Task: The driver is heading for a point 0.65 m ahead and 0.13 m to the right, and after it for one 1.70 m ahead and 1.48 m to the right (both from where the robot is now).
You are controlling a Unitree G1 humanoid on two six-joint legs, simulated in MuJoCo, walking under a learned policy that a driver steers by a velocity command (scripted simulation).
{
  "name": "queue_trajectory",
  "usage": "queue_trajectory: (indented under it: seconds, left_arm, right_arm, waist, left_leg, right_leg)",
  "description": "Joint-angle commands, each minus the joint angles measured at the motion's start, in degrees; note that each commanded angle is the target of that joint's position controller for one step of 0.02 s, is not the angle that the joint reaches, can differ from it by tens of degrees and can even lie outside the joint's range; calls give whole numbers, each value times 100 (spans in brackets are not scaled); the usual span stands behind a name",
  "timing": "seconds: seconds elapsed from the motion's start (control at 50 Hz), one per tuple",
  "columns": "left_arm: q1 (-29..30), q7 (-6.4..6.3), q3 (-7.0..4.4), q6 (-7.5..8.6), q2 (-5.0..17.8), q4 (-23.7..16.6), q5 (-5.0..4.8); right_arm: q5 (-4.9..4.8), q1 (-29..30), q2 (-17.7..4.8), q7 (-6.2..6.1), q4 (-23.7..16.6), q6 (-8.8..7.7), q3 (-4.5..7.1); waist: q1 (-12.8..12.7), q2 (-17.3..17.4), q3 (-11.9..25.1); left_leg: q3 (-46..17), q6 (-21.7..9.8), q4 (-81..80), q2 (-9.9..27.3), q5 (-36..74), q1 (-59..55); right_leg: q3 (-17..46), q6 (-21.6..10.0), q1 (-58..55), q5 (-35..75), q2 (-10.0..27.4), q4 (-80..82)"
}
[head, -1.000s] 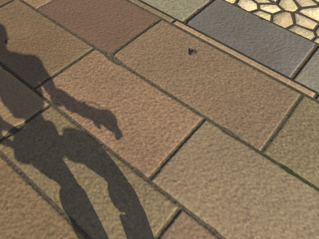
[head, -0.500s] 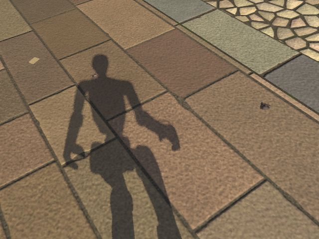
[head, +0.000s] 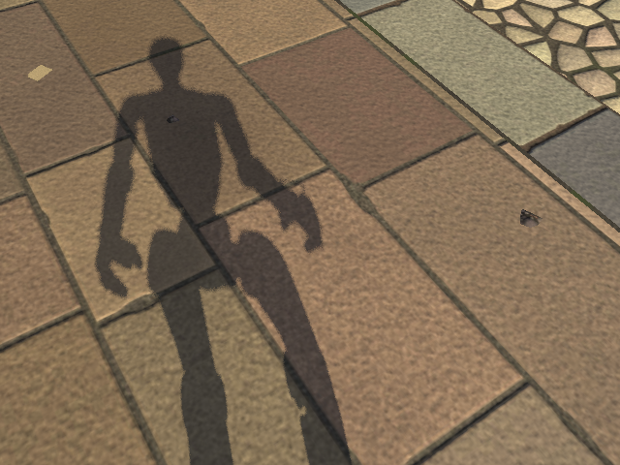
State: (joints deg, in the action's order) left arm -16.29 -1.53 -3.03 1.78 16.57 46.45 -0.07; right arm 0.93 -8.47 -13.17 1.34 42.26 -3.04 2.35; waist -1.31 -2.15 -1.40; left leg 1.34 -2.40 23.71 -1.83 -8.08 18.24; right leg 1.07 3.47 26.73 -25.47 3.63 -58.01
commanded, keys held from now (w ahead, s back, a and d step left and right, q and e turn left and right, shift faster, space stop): no key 0.14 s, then w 0.86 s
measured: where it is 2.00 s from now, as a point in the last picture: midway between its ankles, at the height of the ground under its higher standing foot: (325, 389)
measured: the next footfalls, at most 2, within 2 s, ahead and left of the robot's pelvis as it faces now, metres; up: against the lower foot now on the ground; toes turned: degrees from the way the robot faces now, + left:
right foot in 0.18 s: +0.11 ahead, -0.14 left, +0.00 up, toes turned +0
right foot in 0.90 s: +0.49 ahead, -0.12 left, +0.00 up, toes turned -2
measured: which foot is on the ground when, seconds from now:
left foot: down 0.00-0.92, up 0.94-1.00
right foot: up 0.00-0.16, down 0.18-0.46, up 0.48-0.88, down 0.90-1.00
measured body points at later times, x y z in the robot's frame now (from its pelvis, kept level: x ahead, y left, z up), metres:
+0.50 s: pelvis +0.11 +0.02 -0.01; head +0.12 +0.03 +0.44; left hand +0.17 +0.29 -0.14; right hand +0.21 -0.26 -0.12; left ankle +0.10 +0.11 -0.74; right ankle +0.06 -0.13 -0.72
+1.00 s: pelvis +0.37 -0.03 -0.02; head +0.40 -0.04 +0.43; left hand +0.56 +0.22 -0.10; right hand +0.37 -0.31 -0.15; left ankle +0.21 +0.12 -0.64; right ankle +0.45 -0.12 -0.74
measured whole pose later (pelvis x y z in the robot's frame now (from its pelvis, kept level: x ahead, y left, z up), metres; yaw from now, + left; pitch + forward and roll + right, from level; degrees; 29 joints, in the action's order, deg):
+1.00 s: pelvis +0.37 -0.03 -0.02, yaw +0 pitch +1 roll +0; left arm -6.0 2.1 -2.6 4.9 15.0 40.6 -0.3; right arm -1.7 -20.9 -15.7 0.3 52.9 -4.5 2.3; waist 2.2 0.5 -3.1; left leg -3.2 -1.8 66.5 1.5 -24.2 16.2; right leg -3.5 -3.9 24.3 -7.8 -1.7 -31.3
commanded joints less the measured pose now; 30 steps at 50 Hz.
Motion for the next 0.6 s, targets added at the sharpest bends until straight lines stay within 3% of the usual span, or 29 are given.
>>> queue_trajectory:
  seconds: [0.02,0.1,0.14,0.16,0.18,0.2,0.22,0.24,0.26,0.28,0.3,0.34,0.36,0.4,0.42,0.44,0.46,0.48,0.5,0.52,0.54,0.56,0.6]
  left_arm:
    - [-584,-70,-34,-72,125,-182,51]
    - [-191,-63,-57,-184,273,-246,49]
    - [-65,-48,-66,-211,271,-270,98]
    - [-9,-49,-78,-208,329,-300,144]
    - [30,-68,-108,-189,499,-385,124]
    - [141,-95,-199,-172,871,-440,44]
    - [75,-62,-243,-139,844,-397,-21]
    - [-50,-38,-219,-70,727,-375,-24]
    - [-245,-14,-224,-3,740,-294,-2]
    - [-343,3,-234,56,781,-262,-31]
    - [-359,-5,-248,116,791,-257,-53]
    - [-258,8,-247,182,783,-323,-56]
    - [-71,20,-258,173,817,-373,-97]
    - [346,45,-279,112,874,-438,-173]
    - [310,54,-269,88,803,-413,-157]
    - [323,66,-219,89,630,-418,-130]
    - [504,95,-112,116,289,-517,-88]
    - [550,95,-18,221,-70,-768,-61]
    - [768,50,-84,325,258,-912,-183]
    - [715,66,-153,397,504,-880,-276]
    - [673,101,-154,437,514,-809,-244]
    - [695,128,-159,468,485,-783,-153]
    - [766,214,-153,466,363,-800,-71]
  right_arm:
    - [66,369,-669,-37,-203,-96,155]
    - [-4,266,-756,-81,36,7,148]
    - [-64,312,-650,-71,128,52,86]
    - [-77,129,-559,-67,226,55,49]
    - [-57,-19,-575,-75,282,68,45]
    - [-52,-281,-626,-85,283,67,78]
    - [-96,-168,-675,-136,277,77,92]
    - [-164,-58,-684,-172,240,42,110]
    - [-195,14,-523,-177,202,-13,96]
    - [-194,25,-524,-153,181,-62,113]
    - [-191,102,-615,-111,148,-111,151]
    - [-248,220,-557,-39,111,-191,150]
    - [-267,201,-509,-7,140,-218,135]
    - [-214,-205,-441,37,412,-236,149]
    - [-167,-481,-468,50,579,-204,184]
    - [-172,-902,-528,44,734,-163,227]
    - [-202,-1418,-737,-2,852,-143,291]
    - [-212,-1829,-1397,-53,869,-110,428]
    - [-122,-1969,-1499,-31,867,-153,440]
    - [-120,-1674,-1173,-49,781,-222,334]
    - [-122,-1460,-967,-53,704,-265,263]
    - [-116,-1276,-932,-42,653,-271,229]
    - [-102,-1202,-763,-47,657,-214,148]
  waist:
    - [-253,925,773]
    - [-98,876,749]
    - [-172,725,502]
    - [-138,622,415]
    - [-47,499,290]
    - [221,-30,102]
    - [56,-416,-116]
    - [-23,-717,-328]
    - [-56,-1141,-290]
    - [-63,-1357,-322]
    - [-94,-1292,-314]
    - [-88,-953,-148]
    - [-8,-825,-91]
    - [305,-720,111]
    - [399,-647,229]
    - [559,-497,364]
    - [766,102,375]
    - [792,1609,373]
    - [940,1744,105]
    - [737,1201,-215]
    - [623,973,-259]
    - [530,772,-274]
    - [414,723,-237]
  left_leg:
    - [-686,-1169,-650,1303,3390,-156]
    - [-849,-1095,-736,1357,1734,-78]
    - [-875,-827,-676,1149,144,204]
    - [-896,-601,-654,960,-893,316]
    - [-931,-420,-522,777,-1965,461]
    - [-704,-291,-319,409,-2580,753]
    - [-284,-165,75,147,-2734,689]
    - [-69,-109,641,44,-2598,800]
    - [205,-65,1345,-93,-2136,911]
    - [177,-127,1714,-69,-1841,1147]
    - [-34,-216,2013,123,-1814,1357]
    - [-179,-367,2050,318,-2136,1510]
    - [-116,-408,1590,331,-1996,1153]
    - [314,-331,530,12,-571,-361]
    - [419,-235,428,-132,-263,-986]
    - [305,-222,435,-50,-367,-1563]
    - [-584,-421,-50,593,-928,-2120]
    - [-2631,-1045,-881,1794,-1764,-2790]
    - [-3980,-1709,-1340,2454,-2378,-2701]
    - [-3731,-1625,-1281,2382,-2495,-2702]
    - [-3171,-1398,-1259,2130,-2109,-2668]
    - [-2721,-1222,-1305,1962,-1499,-2549]
    - [-1895,-987,-1390,1663,-18,-2240]
  right_leg:
    - [97,31,-770,528,114,951]
    - [57,-73,-1301,1269,26,1943]
    - [-24,-231,-1778,1741,-62,2746]
    - [16,-324,-1943,1827,-34,3003]
    - [217,-465,-1970,1553,156,3062]
    - [318,-686,-1782,539,282,2992]
    - [567,-891,-1197,-985,282,3436]
    - [1003,-1038,-1026,-1610,477,3924]
    - [1730,-1257,-1201,-1865,905,4373]
    - [2346,-1487,-1396,-1844,1275,4627]
    - [2653,-1623,-1547,-1545,1517,4671]
    - [2510,-1575,-1856,-819,1549,4623]
    - [2141,-1436,-1738,-510,1385,4617]
    - [1197,-1172,-1063,236,841,4385]
    - [915,-1103,-797,423,664,4132]
    - [723,-984,-476,368,533,3781]
    - [342,-707,127,363,211,2777]
    - [-379,-320,1329,149,-395,1040]
    - [73,-344,2257,-722,-370,-187]
    - [366,-483,2758,-361,-22,-764]
    - [346,-579,2858,183,137,-854]
    - [300,-609,2812,606,254,-713]
    - [173,-558,2378,1164,382,-226]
